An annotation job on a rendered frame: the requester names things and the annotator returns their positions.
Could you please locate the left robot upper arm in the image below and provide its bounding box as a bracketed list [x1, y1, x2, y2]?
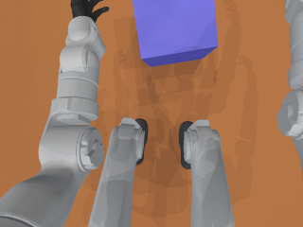
[0, 125, 105, 227]

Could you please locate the robot left forearm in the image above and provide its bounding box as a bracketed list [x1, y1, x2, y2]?
[38, 16, 106, 162]

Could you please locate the robot left hand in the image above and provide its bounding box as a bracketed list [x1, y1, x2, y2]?
[70, 0, 109, 22]

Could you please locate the robot right forearm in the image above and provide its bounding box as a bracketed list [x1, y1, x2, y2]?
[284, 0, 303, 90]

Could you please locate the left robot shin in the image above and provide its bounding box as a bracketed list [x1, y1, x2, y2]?
[109, 117, 140, 160]

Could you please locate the right robot upper arm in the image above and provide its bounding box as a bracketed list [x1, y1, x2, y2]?
[276, 87, 303, 180]

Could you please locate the carton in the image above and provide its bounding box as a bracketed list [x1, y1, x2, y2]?
[133, 0, 219, 67]

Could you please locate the right robot foot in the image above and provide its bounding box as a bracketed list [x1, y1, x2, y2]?
[179, 121, 193, 169]

